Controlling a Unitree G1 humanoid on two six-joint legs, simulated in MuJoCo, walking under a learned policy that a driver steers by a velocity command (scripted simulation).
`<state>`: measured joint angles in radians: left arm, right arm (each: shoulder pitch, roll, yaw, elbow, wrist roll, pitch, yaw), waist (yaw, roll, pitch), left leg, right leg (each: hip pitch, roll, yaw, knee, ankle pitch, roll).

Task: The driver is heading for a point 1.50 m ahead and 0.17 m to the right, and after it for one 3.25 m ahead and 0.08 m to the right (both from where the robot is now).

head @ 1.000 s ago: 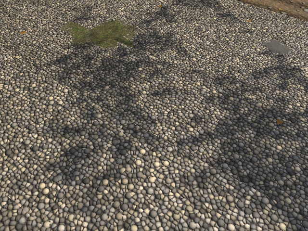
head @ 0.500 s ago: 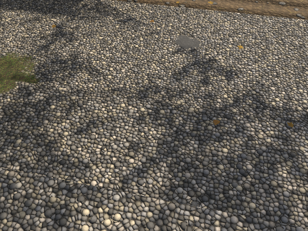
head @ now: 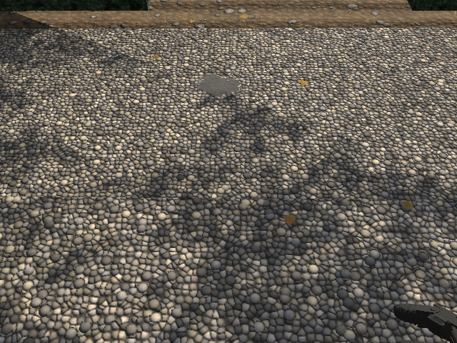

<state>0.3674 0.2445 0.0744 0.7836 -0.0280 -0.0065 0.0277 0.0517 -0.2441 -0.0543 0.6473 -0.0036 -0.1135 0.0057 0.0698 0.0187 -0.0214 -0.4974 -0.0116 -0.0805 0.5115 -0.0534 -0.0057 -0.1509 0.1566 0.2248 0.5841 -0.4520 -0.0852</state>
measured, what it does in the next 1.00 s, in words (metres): walks ahead, turning right: right foot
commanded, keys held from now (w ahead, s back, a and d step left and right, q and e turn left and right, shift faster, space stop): w+e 0.44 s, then w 0.56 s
